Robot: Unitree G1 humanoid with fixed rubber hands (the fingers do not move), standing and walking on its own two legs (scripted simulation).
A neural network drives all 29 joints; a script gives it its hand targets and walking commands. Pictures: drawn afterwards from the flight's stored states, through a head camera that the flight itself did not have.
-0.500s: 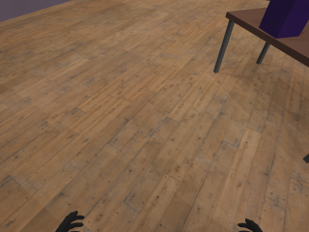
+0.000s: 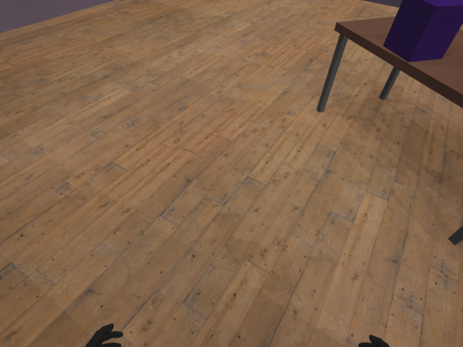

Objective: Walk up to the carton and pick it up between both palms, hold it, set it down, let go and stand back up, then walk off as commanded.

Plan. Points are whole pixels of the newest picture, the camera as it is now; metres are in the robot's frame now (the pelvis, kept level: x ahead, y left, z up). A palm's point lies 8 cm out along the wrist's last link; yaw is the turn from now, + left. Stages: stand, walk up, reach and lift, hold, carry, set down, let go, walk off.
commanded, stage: walk up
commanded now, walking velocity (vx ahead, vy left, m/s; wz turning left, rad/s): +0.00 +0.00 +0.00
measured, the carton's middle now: (424, 27) +1.57 -0.91 +0.01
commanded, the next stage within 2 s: none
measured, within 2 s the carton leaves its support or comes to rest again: neither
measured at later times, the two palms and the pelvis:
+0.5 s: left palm (123, 303) +0.22 +0.21 -0.07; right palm out of the picture +0.11 -0.42 -0.11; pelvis +0.07 -0.09 +0.00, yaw -19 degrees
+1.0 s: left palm (207, 183) +0.52 +0.08 -0.08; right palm out of the picture +0.21 -0.46 -0.10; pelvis +0.28 -0.14 -0.01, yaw -34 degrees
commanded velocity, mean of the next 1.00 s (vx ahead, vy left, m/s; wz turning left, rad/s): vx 0.00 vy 0.00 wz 0.00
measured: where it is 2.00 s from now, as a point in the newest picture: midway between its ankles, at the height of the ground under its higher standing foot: (302, 269)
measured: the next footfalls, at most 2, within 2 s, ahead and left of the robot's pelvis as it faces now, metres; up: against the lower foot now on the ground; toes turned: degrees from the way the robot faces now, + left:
right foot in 0.36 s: +0.09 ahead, -0.20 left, +0.00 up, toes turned -20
left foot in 0.80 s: +0.40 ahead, -0.07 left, +0.00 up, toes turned -25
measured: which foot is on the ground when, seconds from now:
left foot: down 0.00-0.36, up 0.38-0.78, down 0.80-1.00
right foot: down 0.00-0.08, up 0.10-0.34, down 0.36-0.82, up 0.84-1.00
